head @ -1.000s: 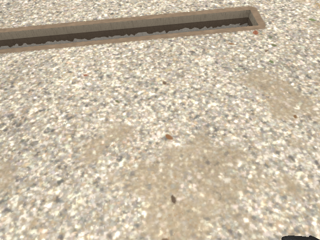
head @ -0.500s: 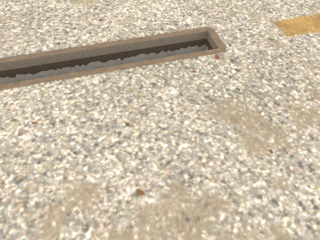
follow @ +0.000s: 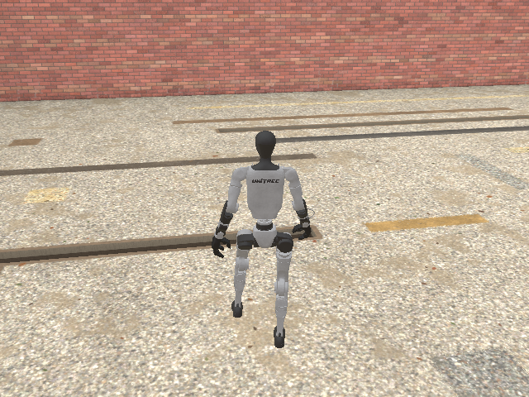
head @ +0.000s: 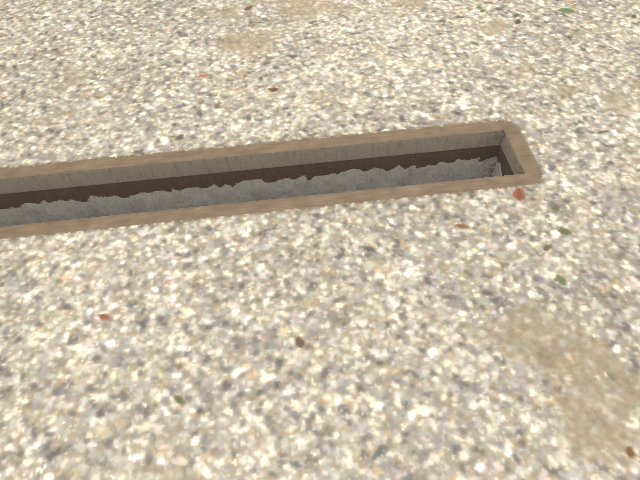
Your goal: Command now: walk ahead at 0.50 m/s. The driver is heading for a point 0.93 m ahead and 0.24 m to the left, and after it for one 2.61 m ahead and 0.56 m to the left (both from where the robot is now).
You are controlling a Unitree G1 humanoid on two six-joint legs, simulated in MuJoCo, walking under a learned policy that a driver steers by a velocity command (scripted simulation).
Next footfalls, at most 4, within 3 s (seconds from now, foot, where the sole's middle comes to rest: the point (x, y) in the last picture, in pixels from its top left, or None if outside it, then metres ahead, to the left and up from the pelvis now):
0.18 left None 0.28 0.15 -0.78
0.72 right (405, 442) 0.58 -0.09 -0.78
1.26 left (294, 326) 0.85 0.17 -0.78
1.70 right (341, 247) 1.11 0.07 -0.78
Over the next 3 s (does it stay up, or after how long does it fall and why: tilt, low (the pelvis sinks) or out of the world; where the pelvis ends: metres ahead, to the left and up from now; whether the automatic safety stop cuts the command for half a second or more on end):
stays up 0.97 0.16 -0.01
